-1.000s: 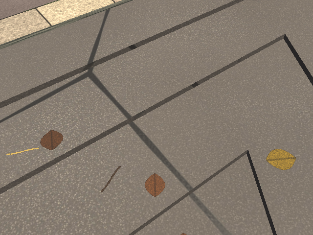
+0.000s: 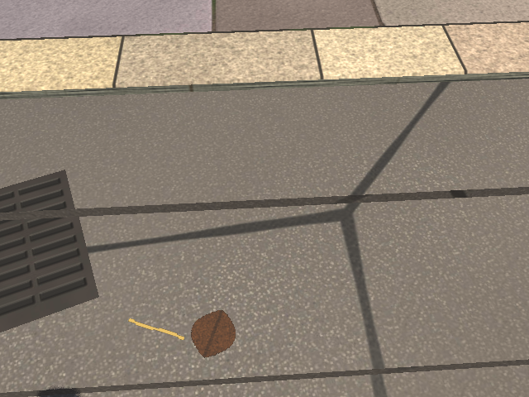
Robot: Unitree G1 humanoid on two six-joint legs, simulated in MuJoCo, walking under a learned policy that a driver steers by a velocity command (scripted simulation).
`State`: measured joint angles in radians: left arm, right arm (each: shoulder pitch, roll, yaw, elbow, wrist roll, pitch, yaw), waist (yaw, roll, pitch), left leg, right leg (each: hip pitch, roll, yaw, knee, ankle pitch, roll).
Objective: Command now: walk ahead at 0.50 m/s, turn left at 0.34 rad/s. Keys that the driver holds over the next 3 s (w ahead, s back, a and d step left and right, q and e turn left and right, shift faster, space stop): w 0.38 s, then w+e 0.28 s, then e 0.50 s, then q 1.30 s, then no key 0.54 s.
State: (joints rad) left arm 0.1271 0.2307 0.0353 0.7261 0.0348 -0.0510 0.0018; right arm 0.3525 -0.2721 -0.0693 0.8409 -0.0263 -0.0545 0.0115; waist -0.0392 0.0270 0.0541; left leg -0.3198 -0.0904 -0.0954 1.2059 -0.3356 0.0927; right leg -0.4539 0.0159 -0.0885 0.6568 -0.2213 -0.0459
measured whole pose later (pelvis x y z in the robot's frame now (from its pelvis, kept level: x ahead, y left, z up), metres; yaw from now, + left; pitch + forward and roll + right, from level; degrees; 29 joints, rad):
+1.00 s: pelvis +0.48 +0.01 +0.04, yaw -14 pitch +1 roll +0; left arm 0.18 0.25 0.07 0.75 0.01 0.00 0.00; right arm 0.21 -0.21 -0.03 0.78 -0.03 -0.04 -0.02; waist 0.00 0.00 0.09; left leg -0.47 0.02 0.01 1.35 -0.40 -0.01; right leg -0.48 0.12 -0.08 0.59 -0.13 -0.14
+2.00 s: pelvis +0.54 +0.02 +0.07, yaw +0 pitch +1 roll +1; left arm 0.22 0.24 0.02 0.66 0.03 0.01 0.05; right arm 0.22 -0.32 -0.10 0.73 -0.02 0.08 0.04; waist 0.00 0.04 0.06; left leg -0.46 -0.06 -0.05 1.03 -0.43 -0.05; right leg -0.20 0.00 -0.07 0.42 -0.23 -0.06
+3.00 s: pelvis +0.55 +0.02 +0.06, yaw +21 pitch -1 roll +0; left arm 0.21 0.22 0.01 0.77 0.01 0.02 0.02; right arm 0.21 -0.24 -0.03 0.80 -0.01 0.05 -0.01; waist 0.01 0.02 0.06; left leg -0.17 -0.04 -0.05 0.43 -0.25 -0.01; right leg -0.21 0.04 -0.01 0.47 -0.25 -0.05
